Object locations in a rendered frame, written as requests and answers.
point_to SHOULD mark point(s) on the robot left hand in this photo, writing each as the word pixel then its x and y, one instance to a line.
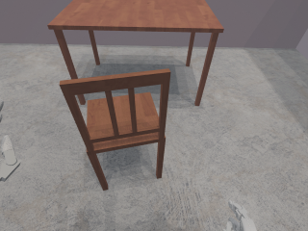
pixel 9 163

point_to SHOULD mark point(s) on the robot right hand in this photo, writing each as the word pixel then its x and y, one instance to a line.
pixel 246 223

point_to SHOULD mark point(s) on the table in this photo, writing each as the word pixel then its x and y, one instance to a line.
pixel 183 16

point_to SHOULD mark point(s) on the chair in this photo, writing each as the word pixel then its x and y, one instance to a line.
pixel 120 122

